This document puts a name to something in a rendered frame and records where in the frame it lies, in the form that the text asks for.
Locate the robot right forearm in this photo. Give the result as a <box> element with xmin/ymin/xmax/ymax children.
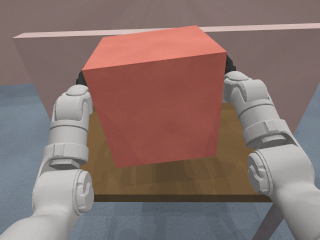
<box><xmin>222</xmin><ymin>71</ymin><xmax>315</xmax><ymax>183</ymax></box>

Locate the robot right upper arm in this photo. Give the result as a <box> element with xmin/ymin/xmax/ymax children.
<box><xmin>247</xmin><ymin>144</ymin><xmax>320</xmax><ymax>240</ymax></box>

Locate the table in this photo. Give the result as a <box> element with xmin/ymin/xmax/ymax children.
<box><xmin>61</xmin><ymin>102</ymin><xmax>284</xmax><ymax>240</ymax></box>

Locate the robot left upper arm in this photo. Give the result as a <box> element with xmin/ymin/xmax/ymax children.
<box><xmin>0</xmin><ymin>169</ymin><xmax>94</xmax><ymax>240</ymax></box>

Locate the left robot hand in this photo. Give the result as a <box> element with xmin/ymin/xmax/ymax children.
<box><xmin>76</xmin><ymin>70</ymin><xmax>93</xmax><ymax>101</ymax></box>

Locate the right robot hand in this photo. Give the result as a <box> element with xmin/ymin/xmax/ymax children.
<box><xmin>224</xmin><ymin>55</ymin><xmax>236</xmax><ymax>75</ymax></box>

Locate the robot left forearm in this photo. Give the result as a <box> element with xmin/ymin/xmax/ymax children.
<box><xmin>31</xmin><ymin>84</ymin><xmax>93</xmax><ymax>212</ymax></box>

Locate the carton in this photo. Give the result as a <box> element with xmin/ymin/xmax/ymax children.
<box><xmin>82</xmin><ymin>25</ymin><xmax>227</xmax><ymax>168</ymax></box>

